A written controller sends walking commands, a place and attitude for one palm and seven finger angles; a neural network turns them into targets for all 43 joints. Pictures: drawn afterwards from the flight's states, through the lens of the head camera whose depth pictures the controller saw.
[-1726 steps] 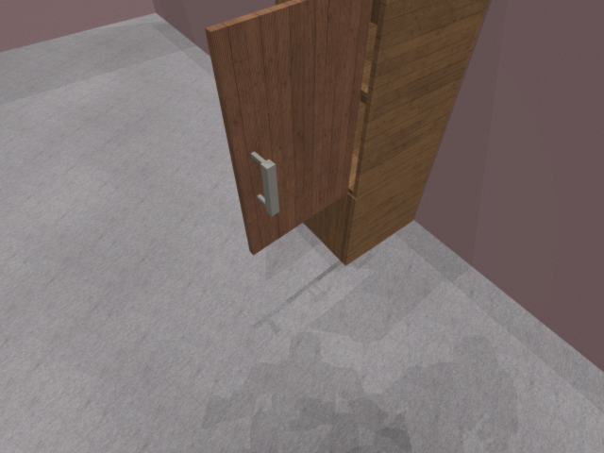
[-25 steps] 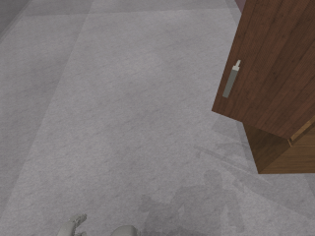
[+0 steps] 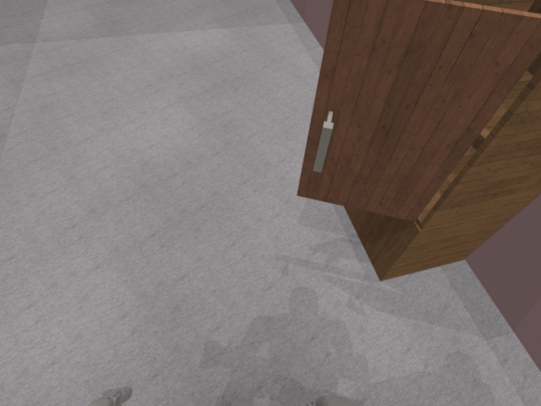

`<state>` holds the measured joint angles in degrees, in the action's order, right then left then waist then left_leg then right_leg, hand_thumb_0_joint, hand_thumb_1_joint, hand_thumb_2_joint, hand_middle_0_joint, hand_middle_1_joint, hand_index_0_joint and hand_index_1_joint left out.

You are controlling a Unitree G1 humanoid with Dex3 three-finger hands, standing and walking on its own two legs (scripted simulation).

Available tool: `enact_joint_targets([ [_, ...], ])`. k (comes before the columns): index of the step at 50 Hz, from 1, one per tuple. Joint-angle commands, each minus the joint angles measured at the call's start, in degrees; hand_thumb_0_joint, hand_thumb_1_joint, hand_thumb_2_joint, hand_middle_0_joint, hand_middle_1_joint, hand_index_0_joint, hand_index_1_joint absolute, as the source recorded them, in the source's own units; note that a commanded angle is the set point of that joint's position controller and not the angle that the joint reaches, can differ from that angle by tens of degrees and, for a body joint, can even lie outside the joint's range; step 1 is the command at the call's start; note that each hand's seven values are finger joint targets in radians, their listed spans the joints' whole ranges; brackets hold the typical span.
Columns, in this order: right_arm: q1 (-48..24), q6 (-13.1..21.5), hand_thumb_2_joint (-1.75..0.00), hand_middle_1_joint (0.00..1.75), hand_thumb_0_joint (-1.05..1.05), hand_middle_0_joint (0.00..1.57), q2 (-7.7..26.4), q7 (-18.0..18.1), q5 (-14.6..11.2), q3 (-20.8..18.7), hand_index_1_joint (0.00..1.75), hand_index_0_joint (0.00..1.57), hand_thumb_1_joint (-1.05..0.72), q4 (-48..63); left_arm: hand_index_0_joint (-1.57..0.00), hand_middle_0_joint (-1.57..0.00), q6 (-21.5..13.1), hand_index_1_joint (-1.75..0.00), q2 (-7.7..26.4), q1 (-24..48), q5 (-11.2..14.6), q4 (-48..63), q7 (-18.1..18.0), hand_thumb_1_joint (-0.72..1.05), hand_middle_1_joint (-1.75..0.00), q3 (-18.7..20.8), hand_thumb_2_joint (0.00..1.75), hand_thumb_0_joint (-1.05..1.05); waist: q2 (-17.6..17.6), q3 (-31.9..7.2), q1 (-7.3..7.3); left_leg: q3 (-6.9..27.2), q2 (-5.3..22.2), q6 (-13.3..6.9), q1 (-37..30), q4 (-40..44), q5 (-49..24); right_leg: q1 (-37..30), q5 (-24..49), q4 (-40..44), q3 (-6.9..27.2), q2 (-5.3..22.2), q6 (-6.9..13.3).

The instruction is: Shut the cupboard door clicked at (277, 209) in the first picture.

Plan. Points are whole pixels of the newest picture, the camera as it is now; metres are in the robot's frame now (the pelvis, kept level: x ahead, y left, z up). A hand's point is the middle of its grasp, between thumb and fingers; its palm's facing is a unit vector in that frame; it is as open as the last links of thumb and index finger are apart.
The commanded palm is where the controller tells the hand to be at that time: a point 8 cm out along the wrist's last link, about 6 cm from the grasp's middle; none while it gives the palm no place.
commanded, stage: turn to face it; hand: left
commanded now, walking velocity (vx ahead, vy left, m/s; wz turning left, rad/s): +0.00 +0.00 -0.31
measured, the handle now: (323, 142) +0.70 -0.09 -0.08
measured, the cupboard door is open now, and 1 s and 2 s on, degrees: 61 61 61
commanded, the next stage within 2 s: take the last steps up to it in 0.20 s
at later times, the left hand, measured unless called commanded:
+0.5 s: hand out of the picture +0.12 +0.16 -0.18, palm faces -0.13 -0.98 -0.17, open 7.4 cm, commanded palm none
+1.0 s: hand (259, 340) +0.25 +0.03 -0.17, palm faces -0.21 -0.96 -0.18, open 7.3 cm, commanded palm none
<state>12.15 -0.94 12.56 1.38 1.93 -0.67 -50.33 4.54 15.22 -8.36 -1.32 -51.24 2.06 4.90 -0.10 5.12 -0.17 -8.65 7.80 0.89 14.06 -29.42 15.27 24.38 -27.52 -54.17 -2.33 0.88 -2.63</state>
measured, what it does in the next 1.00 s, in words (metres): walks ahead: right foot, then left foot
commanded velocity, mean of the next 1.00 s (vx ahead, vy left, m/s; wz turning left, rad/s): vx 0.17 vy -0.08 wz -0.15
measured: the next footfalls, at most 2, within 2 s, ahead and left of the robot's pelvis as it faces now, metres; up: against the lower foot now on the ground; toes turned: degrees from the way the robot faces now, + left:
right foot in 0.12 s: +0.03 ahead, -0.14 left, +0.00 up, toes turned -6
left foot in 0.46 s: +0.09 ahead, +0.09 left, +0.00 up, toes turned -2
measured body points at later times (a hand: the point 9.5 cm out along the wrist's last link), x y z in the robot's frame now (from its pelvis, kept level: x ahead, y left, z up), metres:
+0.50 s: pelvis +0.03 -0.02 -0.01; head +0.05 -0.01 +0.44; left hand +0.12 +0.21 -0.17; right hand +0.04 -0.28 -0.15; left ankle +0.05 +0.09 -0.74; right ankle -0.01 -0.14 -0.72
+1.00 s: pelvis +0.14 -0.13 +0.00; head +0.17 -0.13 +0.44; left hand +0.26 +0.08 -0.16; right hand +0.08 -0.38 -0.15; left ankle +0.14 -0.01 -0.69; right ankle +0.13 -0.24 -0.74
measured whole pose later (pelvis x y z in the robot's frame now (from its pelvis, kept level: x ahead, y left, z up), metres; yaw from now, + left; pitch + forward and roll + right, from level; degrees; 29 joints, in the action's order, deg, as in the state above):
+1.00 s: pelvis +0.14 -0.13 +0.00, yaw -12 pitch +1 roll -2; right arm 16.6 -0.7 12.8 0.6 1.5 -2.7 -60.1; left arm -1.1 9.6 -9.9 -1.7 -58.6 0.1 2.9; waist -1.3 3.2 2.2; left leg -5.6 6.5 1.3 24.0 -55.0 26.0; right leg 14.6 -13.1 -27.0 -6.5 0.8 1.3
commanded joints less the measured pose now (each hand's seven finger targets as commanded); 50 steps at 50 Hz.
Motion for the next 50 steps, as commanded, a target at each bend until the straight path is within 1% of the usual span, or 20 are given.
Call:
enact_joint_targets([
  [1,3.01,0.43,-0.90,0.30,0.00,0.20,13.02,0.23,0.05,-4.29,0.30,0.20,-0.90,1.43,-0.20,-0.20,-1.60,-0.30,1.69,1.63,0.34,4.89,-0.06,0.90,-0.30,-0.24,0.90,0.00,-13.03,-7.67,1.94,7.12,12.01,-7.66,-5.55,6.40,-22.71,-4.60,2.38,11.04,-2.87,-1.07,1.08],
  [4,1.83,0.05,-0.90,0.30,0.00,0.20,12.08,-0.24,-0.76,-4.47,0.30,0.20,-0.90,1.02,-0.20,-0.20,-2.48,-0.30,4.69,-4.34,0.03,2.65,-0.58,0.90,-0.30,0.22,0.90,0.00,-6.68,-8.45,-1.11,3.42,8.28,-2.43,2.46,-2.11,-13.08,-18.91,17.81,29.85,-0.52,0.33,2.91],
  [6,-2.43,-0.37,-0.90,0.30,0.00,0.20,6.23,-0.46,-1.27,-2.97,0.30,0.20,-0.90,4.30,-0.20,-0.20,-3.48,-0.30,13.59,-9.41,-0.19,1.01,-1.80,0.90,-0.30,1.65,0.90,0.00,15.02,-7.49,-4.53,0.51,-3.78,2.90,18.59,-24.48,21.79,-22.85,38.70,36.85,23.81,21.75,13.55],
  [9,-0.99,-1.15,-0.90,0.30,0.00,0.20,7.70,0.28,-1.15,-3.29,0.30,0.20,-0.90,1.42,-0.20,-0.20,-3.38,-0.30,9.12,-2.98,0.05,1.57,-3.14,0.90,-0.30,1.02,0.90,0.00,15.19,-6.47,-1.19,9.34,-1.95,2.62,21.27,-36.51,14.12,-18.37,32.96,36.23,19.82,16.76,15.37],
  [11,1.38,-0.98,-0.90,0.30,0.00,0.20,6.42,-0.27,-0.94,-2.86,0.30,0.20,-0.90,-0.32,-0.20,-0.20,-3.69,-0.30,7.02,-0.13,-0.01,2.40,-3.09,0.90,-0.30,0.25,0.90,0.00,10.99,-7.86,1.00,7.55,-2.45,3.32,17.31,-33.42,9.43,-16.82,35.83,34.45,12.64,12.78,13.44],
  [15,1.40,-0.98,-0.90,0.30,0.00,0.20,4.66,-0.44,-1.04,-2.49,0.30,0.20,-0.90,-1.09,-0.20,-0.20,-3.87,-0.30,7.36,-1.97,-0.23,1.12,-3.14,0.90,-0.30,0.35,0.90,0.00,8.53,-7.47,0.21,5.63,-4.12,3.43,13.00,-22.84,8.37,-16.09,33.88,34.98,12.98,12.46,13.69],
  [20,6.93,1.19,-0.90,0.30,0.00,0.20,4.33,-0.04,-0.45,-2.10,0.30,0.20,-0.90,-2.79,-0.20,-0.20,-3.54,-0.30,6.84,-1.16,0.20,-0.28,-2.04,0.90,-0.30,0.81,0.90,0.00,8.58,-7.01,2.44,2.02,-5.57,2.49,-2.42,1.28,1.03,-9.28,9.44,32.88,14.37,8.44,11.16],
  [21,10.10,1.90,-0.90,0.30,0.00,0.20,6.45,0.23,-0.22,-2.48,0.30,0.20,-0.90,-3.95,-0.20,-0.20,-3.33,-0.30,4.72,-1.14,0.56,0.00,-1.66,0.90,-0.30,0.35,0.90,0.00,2.26,-6.85,3.76,6.28,-2.35,1.29,-10.72,8.20,2.17,-1.18,2.22,27.30,12.19,5.14,8.62],
  [22,13.30,2.26,-0.90,0.30,0.00,0.20,12.50,0.50,0.74,-3.78,0.30,0.20,-0.90,-4.57,-0.20,-0.20,-3.12,-0.30,0.56,-2.33,0.85,1.14,-0.97,0.90,-0.30,-0.41,0.90,0.00,-15.25,-5.83,4.86,25.31,11.66,-3.53,-15.90,14.39,12.40,10.50,-4.54,13.20,5.16,-2.82,4.97],
  [23,16.78,2.08,-0.90,0.30,0.00,0.20,15.89,1.14,0.96,-4.35,0.30,0.20,-0.90,-4.29,-0.20,-0.20,-3.36,-0.30,1.37,1.56,0.22,3.56,-0.60,0.90,-0.30,-0.43,0.90,0.00,-15.44,-3.43,7.05,36.94,21.53,-9.07,-12.25,20.50,19.59,14.82,-7.42,0.97,2.38,-2.95,3.85],
  [24,16.07,2.45,-0.90,0.30,0.00,0.20,15.64,1.13,0.80,-4.32,0.30,0.20,-0.90,-4.48,-0.20,-0.20,-3.33,-0.30,3.00,4.00,-0.71,4.18,-0.20,0.90,-0.30,-0.08,0.90,0.00,-11.53,-2.35,6.33,38.92,22.30,-10.79,-9.71,21.11,19.89,16.44,-4.77,-6.30,5.34,-0.05,4.01],
  [27,9.55,3.36,-0.90,0.30,0.00,0.20,10.33,1.08,0.57,-2.99,0.30,0.20,-0.90,-3.09,-0.20,-0.20,-3.44,-0.30,2.21,2.01,-0.82,1.48,1.08,0.90,-0.30,0.53,0.90,0.00,-8.68,0.65,2.61,22.12,14.54,-7.13,-5.55,19.89,6.41,15.12,6.50,-11.46,4.66,2.50,2.50],
  [30,12.01,4.01,-0.90,0.30,0.00,0.20,9.29,1.12,0.45,-2.84,0.30,0.20,-0.90,-4.83,-0.20,-0.20,-3.31,-0.30,0.08,2.48,-0.40,0.69,1.50,0.90,-0.30,-0.22,0.90,0.00,-8.20,-1.57,2.88,11.60,12.12,-6.47,-9.41,17.24,-9.61,12.69,9.77,-4.70,2.14,2.70,1.56],
  [35,11.93,3.46,-0.90,0.30,0.00,0.20,10.25,0.32,0.49,-3.89,0.30,0.20,-0.90,-6.53,-0.20,-0.20,-3.60,-0.30,-0.60,4.84,-0.18,0.55,1.68,0.90,-0.30,-0.95,0.90,0.00,-11.20,-1.03,3.44,5.35,11.53,-5.86,-5.67,15.40,-10.09,2.99,11.91,12.55,-2.86,1.80,1.57],
  [39,9.54,2.63,-0.90,0.30,0.00,0.20,10.29,-0.14,0.14,-4.20,0.30,0.20,-0.90,-7.09,-0.20,-0.20,-4.43,-0.30,2.15,-3.24,-0.30,-2.76,1.38,0.90,-0.30,-0.04,0.90,0.00,-6.94,-3.01,-0.57,3.34,8.40,-3.46,2.13,6.33,-4.22,-16.14,15.27,24.93,-5.46,-1.78,3.19],
  [40,8.60,2.80,-0.90,0.30,0.00,0.20,9.04,-0.52,-0.32,-3.76,0.30,0.20,-0.90,-6.97,-0.20,-0.20,-5.11,-0.30,4.96,-10.32,-0.41,-5.03,0.93,0.90,-0.30,0.76,0.90,0.00,-0.33,-6.16,-4.44,-0.52,4.87,-1.49,8.54,-3.93,-3.87,-27.45,12.60,29.54,-0.84,1.41,4.89],
  [41,7.23,3.10,-0.90,0.30,0.00,0.20,4.04,-0.99,-1.24,-2.62,0.30,0.20,-0.90,-5.08,-0.20,-0.20,-6.03,-0.30,11.30,-18.30,-0.53,-7.62,-0.14,0.90,-0.30,2.14,0.90,0.00,16.05,-10.59,-7.59,-4.39,-3.00,0.91,20.45,-20.49,12.17,-37.03,6.83,36.35,17.95,15.46,10.61],
  [42,3.12,2.84,-0.90,0.30,0.00,0.20,4.31,-0.63,-1.35,-2.42,0.30,0.20,-0.90,-2.78,-0.20,-0.20,-5.80,-0.30,12.73,-19.64,0.37,-8.12,-0.70,0.90,-0.30,2.05,0.90,0.00,14.04,-9.31,-8.08,2.17,-3.95,0.13,23.27,-32.38,23.56,-31.85,8.45,42.36,26.35,21.79,14.81],
  [46,5.93,1.76,-0.90,0.30,0.00,0.20,3.54,-0.76,-0.35,-2.72,0.30,0.20,-0.90,-6.07,-0.20,-0.20,-5.76,-0.30,3.64,-3.53,-0.08,-4.83,-2.39,0.90,-0.30,-0.39,0.90,0.00,10.30,-4.80,0.39,6.11,0.57,0.13,15.32,-32.27,11.80,-13.02,9.76,41.57,10.91,14.96,14.52],
  [50,9.33,1.64,-0.90,0.30,0.00,0.20,-0.19,-1.28,-0.26,-1.67,0.30,0.20,-0.90,-6.98,-0.20,-0.20,-6.45,-0.30,2.86,-2.59,-0.24,-5.96,-2.53,0.90,-0.30,-1.01,0.90,0.00,7.20,-4.56,2.74,2.96,-2.03,0.56,5.86,-14.65,6.46,-8.36,14.16,40.55,6.19,12.76,13.64],
])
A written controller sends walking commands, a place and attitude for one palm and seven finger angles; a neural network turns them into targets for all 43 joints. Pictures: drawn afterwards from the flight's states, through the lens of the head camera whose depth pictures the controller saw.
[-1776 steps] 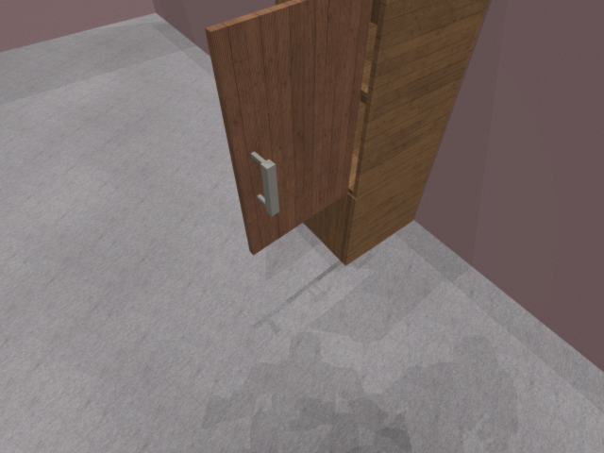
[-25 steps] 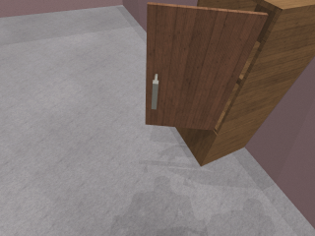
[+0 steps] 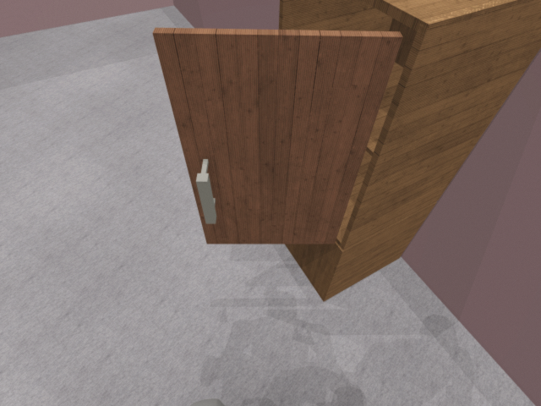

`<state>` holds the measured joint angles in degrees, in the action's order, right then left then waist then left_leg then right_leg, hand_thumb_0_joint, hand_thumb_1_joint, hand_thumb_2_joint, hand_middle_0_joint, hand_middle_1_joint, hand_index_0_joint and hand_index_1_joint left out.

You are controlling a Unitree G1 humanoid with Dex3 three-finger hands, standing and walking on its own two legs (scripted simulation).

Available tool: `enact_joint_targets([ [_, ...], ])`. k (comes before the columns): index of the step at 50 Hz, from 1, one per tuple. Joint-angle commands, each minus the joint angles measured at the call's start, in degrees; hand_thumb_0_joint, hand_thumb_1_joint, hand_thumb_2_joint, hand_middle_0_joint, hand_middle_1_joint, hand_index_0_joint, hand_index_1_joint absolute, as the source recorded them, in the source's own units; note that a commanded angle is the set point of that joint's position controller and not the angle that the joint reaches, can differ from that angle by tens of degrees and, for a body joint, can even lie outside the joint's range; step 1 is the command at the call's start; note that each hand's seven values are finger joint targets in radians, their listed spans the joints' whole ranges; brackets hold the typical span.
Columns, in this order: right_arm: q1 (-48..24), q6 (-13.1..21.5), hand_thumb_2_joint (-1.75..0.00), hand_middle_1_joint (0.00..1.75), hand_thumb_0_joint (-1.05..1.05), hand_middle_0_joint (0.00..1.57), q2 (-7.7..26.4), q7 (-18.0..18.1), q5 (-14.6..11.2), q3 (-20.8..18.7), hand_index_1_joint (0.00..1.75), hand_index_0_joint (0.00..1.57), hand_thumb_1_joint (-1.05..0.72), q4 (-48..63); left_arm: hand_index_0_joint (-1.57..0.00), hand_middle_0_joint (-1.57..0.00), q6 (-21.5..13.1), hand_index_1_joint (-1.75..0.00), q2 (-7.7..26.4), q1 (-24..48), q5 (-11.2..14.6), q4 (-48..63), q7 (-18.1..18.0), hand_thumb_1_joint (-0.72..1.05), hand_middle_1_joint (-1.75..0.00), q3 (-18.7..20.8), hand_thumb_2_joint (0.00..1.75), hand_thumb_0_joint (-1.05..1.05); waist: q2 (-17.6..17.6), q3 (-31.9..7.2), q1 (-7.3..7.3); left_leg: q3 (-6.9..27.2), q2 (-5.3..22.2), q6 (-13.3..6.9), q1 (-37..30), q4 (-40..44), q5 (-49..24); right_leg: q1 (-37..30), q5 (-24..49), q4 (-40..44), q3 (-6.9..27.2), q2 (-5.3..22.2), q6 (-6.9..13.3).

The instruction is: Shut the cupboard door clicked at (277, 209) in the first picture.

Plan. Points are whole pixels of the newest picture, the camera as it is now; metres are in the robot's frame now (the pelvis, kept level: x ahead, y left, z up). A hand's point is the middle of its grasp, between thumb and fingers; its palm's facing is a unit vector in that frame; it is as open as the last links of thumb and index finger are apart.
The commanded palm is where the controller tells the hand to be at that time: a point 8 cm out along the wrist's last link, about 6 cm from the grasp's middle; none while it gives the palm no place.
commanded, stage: take the last steps up to it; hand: left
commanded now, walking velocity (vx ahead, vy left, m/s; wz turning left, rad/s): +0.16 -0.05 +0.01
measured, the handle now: (208, 192) +0.54 +0.15 -0.08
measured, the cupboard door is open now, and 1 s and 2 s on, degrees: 61 61 61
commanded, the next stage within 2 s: come to a stop and stand still in 0.02 s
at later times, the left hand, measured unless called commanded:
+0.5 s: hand out of the picture +0.14 +0.16 -0.17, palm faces +0.05 -0.97 -0.25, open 7.3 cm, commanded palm none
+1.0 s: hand out of the picture +0.13 +0.21 -0.15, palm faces -0.03 -0.96 -0.29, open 7.4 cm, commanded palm none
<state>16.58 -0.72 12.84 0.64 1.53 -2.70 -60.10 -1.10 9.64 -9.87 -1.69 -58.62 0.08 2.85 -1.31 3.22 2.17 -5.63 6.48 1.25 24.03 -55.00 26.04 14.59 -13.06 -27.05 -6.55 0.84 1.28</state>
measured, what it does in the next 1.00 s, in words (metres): steps on the spot: left foot, then right foot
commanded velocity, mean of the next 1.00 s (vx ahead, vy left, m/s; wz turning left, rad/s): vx -0.08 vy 0.03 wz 0.00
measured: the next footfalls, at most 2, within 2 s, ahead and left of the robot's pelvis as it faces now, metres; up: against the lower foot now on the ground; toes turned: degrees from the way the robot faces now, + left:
left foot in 0.10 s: +0.11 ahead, +0.09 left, +0.00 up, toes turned +8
right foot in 0.32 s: +0.14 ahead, -0.13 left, +0.00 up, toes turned -1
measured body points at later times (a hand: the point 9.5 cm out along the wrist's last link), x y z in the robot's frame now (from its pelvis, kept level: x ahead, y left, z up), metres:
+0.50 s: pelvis +0.10 -0.03 +0.00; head +0.15 -0.04 +0.45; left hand +0.14 +0.21 -0.15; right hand +0.17 -0.29 -0.15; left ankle +0.04 +0.08 -0.69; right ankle +0.10 -0.16 -0.74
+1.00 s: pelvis +0.08 +0.02 +0.00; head +0.08 -0.01 +0.45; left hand +0.13 +0.26 -0.13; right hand +0.15 -0.21 -0.16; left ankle +0.08 +0.09 -0.74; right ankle +0.10 -0.12 -0.74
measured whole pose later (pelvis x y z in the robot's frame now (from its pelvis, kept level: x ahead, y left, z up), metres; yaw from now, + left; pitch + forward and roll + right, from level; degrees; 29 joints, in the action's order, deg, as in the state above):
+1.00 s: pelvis +0.08 +0.02 +0.00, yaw -2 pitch -1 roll +1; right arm 13.5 0.1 11.2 0.7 0.8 -0.7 -51.4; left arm 1.2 10.5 -15.5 -1.5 -55.0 -1.5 -0.7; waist -3.4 0.4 0.0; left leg -8.7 -1.9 -3.9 12.6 -29.0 16.2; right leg 17.0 -15.1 -32.6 2.1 2.9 -1.6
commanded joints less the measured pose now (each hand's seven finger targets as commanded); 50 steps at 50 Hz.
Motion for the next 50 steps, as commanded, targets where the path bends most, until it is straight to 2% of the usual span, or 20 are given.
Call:
enact_joint_targets([
  [1,5.76,1.57,-0.90,0.30,0.00,0.20,-0.71,-0.46,0.29,0.43,0.30,0.20,-0.90,2.52,-0.20,-0.20,-0.76,-0.30,7.98,-1.09,0.37,1.23,-0.54,0.90,-0.30,1.18,0.90,0.00,7.71,-2.50,0.86,-0.99,-1.52,0.32,-7.31,15.73,-7.92,2.24,-2.25,12.33,9.67,11.88,9.10],
  [3,8.78,2.33,-0.90,0.30,0.00,0.20,0.17,-0.32,0.29,0.61,0.30,0.20,-0.90,1.10,-0.20,-0.20,-0.44,-0.30,7.04,-1.37,1.02,0.47,-0.33,0.90,-0.30,0.65,0.90,0.00,5.24,-2.76,2.12,-1.34,-2.69,0.58,-17.00,26.42,-14.95,6.03,-7.29,7.04,8.01,9.10,6.42],
  [4,10.86,2.86,-0.90,0.30,0.00,0.20,2.76,-0.15,0.45,0.05,0.30,0.20,-0.90,0.59,-0.20,-0.20,-0.17,-0.30,4.88,-2.87,0.96,0.59,-0.15,0.90,-0.30,0.26,0.90,0.00,-3.40,-2.98,2.34,7.02,1.93,-1.24,-20.75,31.11,-14.33,10.40,-10.51,-0.19,6.72,5.32,4.12],
  [5,12.93,3.09,-0.90,0.30,0.00,0.20,7.75,0.24,1.11,-0.77,0.30,0.20,-0.90,0.81,-0.20,-0.20,-0.02,-0.30,2.86,-3.51,1.29,1.55,0.04,0.90,-0.30,-0.20,0.90,0.00,-13.40,-2.07,3.01,21.85,13.36,-6.56,-21.86,38.57,-10.02,15.55,-13.38,-11.12,1.52,0.34,1.17],
  [6,12.84,2.66,-0.90,0.30,0.00,0.20,10.10,0.95,1.17,-1.22,0.30,0.20,-0.90,1.39,-0.20,-0.20,-0.13,-0.30,4.12,-1.32,0.87,3.11,0.20,0.90,-0.30,-0.20,0.90,0.00,-13.08,-0.20,3.62,29.71,18.76,-11.37,-20.82,42.21,-13.91,18.82,-19.23,-20.52,2.37,-1.14,0.32],
  [9,3.76,3.23,-0.90,0.30,0.00,0.20,4.27,2.26,0.37,1.32,0.30,0.20,-0.90,2.99,-0.20,-0.20,0.26,-0.30,3.78,-1.70,1.05,1.35,-0.35,0.90,-0.30,-0.29,0.90,0.00,-9.86,0.45,-1.10,15.21,13.88,-11.10,-15.60,35.74,-55.18,12.07,-14.61,-22.96,7.39,3.30,-1.60],
  [11,0.15,2.93,-0.90,0.30,0.00,0.20,5.18,2.51,0.01,0.86,0.30,0.20,-0.90,3.08,-0.20,-0.20,0.97,-0.30,3.26,-4.36,1.29,0.29,-0.78,0.90,-0.30,-0.51,0.90,0.00,-7.14,-5.55,-2.26,7.19,10.12,-8.84,-21.07,31.56,-64.65,5.13,-9.18,-11.21,5.00,2.09,-2.17],
  [14,-1.93,1.58,-0.90,0.30,0.00,0.20,5.26,2.29,-1.26,-0.27,0.30,0.20,-0.90,2.78,-0.20,-0.20,1.05,-0.30,5.99,-7.43,0.73,-0.35,-1.34,0.90,-0.30,0.00,0.90,0.00,-2.59,-5.03,-3.30,3.95,4.41,-4.14,-17.54,27.85,-49.06,-3.03,15.41,1.25,6.57,1.79,-1.19],
  [18,-1.07,-0.83,-0.90,0.30,0.00,0.20,3.23,1.34,-1.34,-1.41,0.30,0.20,-0.90,4.09,-0.20,-0.20,1.16,-0.30,11.97,-6.55,0.28,0.99,-1.75,0.90,-0.30,1.21,0.90,0.00,7.52,-6.19,-2.19,-0.02,-3.41,0.16,-10.94,18.10,-19.51,-5.24,43.83,-0.10,17.32,14.47,5.54],
  [21,-5.08,-1.78,-0.90,0.30,0.00,0.20,2.71,1.33,-1.33,-1.39,0.30,0.20,-0.90,5.90,-0.20,-0.20,1.26,-0.30,12.30,-8.12,-0.01,0.54,-2.86,0.90,-0.30,1.94,0.90,0.00,15.13,-5.72,-5.06,4.91,-6.67,0.80,1.37,0.09,9.29,-13.09,62.03,1.84,21.74,20.83,12.33],
  [26,-6.93,-1.91,-0.90,0.30,0.00,0.20,2.61,0.45,-1.42,-0.90,0.30,0.20,-0.90,6.85,-0.20,-0.20,1.85,-0.30,12.74,-4.03,-0.27,3.49,-3.03,0.90,-0.30,2.62,0.90,0.00,12.96,-8.48,-4.39,5.64,-6.53,1.71,0.23,4.32,3.81,-13.26,47.31,1.92,16.15,16.93,10.34],
  [30,-1.45,-1.20,-0.90,0.30,0.00,0.20,2.55,0.13,-1.28,-0.64,0.30,0.20,-0.90,5.30,-0.20,-0.20,1.96,-0.30,12.40,-1.53,0.16,4.08,-2.64,0.90,-0.30,2.48,0.90,0.00,11.72,-8.51,-1.40,2.95,-6.93,1.44,-11.70,27.16,-12.86,-7.24,30.95,-1.12,13.30,12.62,5.33],
  [31,-1.76,0.89,-0.90,0.30,0.00,0.20,6.90,0.06,-1.88,-1.69,0.30,0.20,-0.90,9.52,-0.20,-0.20,0.36,-0.30,11.46,-3.62,0.96,5.02,-5.15,0.90,-0.30,1.10,0.90,0.00,-4.65,-18.40,0.36,0.82,-2.75,1.03,-16.94,31.03,-21.88,-12.10,39.09,-9.45,13.83,10.99,2.26],
  [32,-2.98,1.03,-0.90,0.30,0.00,0.20,6.32,-0.07,-0.99,-1.58,0.30,0.20,-0.90,11.39,-0.20,-0.20,1.15,-0.30,11.20,-4.31,1.23,7.63,-4.55,0.90,-0.30,0.42,0.90,0.00,-11.97,-17.71,-1.25,6.30,1.09,-1.59,-18.57,29.94,-33.14,-5.93,18.05,-12.97,8.04,6.50,0.50],
  [33,-3.27,0.41,-0.90,0.30,0.00,0.20,8.11,-0.06,-0.37,-1.35,0.30,0.20,-0.90,12.61,-0.20,-0.20,1.73,-0.30,8.85,-5.72,0.96,7.69,-4.36,0.90,-0.30,0.27,0.90,0.00,-13.20,-14.94,-2.36,9.55,7.04,-5.22,-18.37,27.41,-41.79,1.12,-3.70,-13.07,5.22,3.36,0.01],
  [35,-3.69,0.61,-0.90,0.30,0.00,0.20,6.88,0.49,0.08,-0.84,0.30,0.20,-0.90,14.13,-0.20,-0.20,2.67,-0.30,7.42,-3.05,0.15,8.17,-3.65,0.90,-0.30,-0.93,0.90,0.00,-16.06,-3.83,-1.59,13.01,7.24,-7.81,-12.14,31.19,-49.92,6.78,-16.14,-18.87,4.34,0.38,-0.73],
  [39,-8.02,0.71,-0.90,0.30,0.00,0.20,6.00,0.60,-0.15,0.04,0.30,0.20,-0.90,15.60,-0.20,-0.20,2.04,-0.30,7.08,-7.01,0.54,6.73,-2.29,0.90,-0.30,-1.16,0.90,0.00,-4.77,-0.93,-5.23,8.71,4.04,-7.99,-7.16,29.66,-33.44,1.76,-5.61,-9.31,6.28,1.49,-0.17],
  [41,-5.51,0.82,-0.90,0.30,0.00,0.20,4.76,0.36,-0.93,0.37,0.30,0.20,-0.90,15.36,-0.20,-0.20,1.02,-0.30,9.12,-6.12,0.36,6.81,-2.15,0.90,-0.30,-1.64,0.90,0.00,4.14,-1.63,-2.71,6.98,-0.81,-4.22,-8.08,28.92,-14.58,2.93,2.04,0.24,14.03,5.49,1.94],
  [43,-2.12,0.62,-0.90,0.30,0.00,0.20,4.73,0.09,-0.77,0.32,0.30,0.20,-0.90,13.82,-0.20,-0.20,1.01,-0.30,10.43,-2.98,0.43,7.87,-1.91,0.90,-0.30,-1.81,0.90,0.00,8.62,0.05,-0.50,7.25,-2.56,-3.80,-10.27,30.98,-4.74,8.25,-7.08,2.42,15.89,5.69,2.64],
  [50,-0.98,2.20,-0.90,0.30,0.00,0.20,4.94,0.13,-0.42,0.85,0.30,0.20,-0.90,10.63,-0.20,-0.20,1.27,-0.30,7.95,-6.38,0.42,6.88,-2.10,0.90,-0.30,-1.95,0.90,0.00,2.69,-0.98,-2.49,9.43,0.32,-4.78,-7.66,39.07,-4.40,1.68,-2.49,0.11,11.30,2.96,0.88],
])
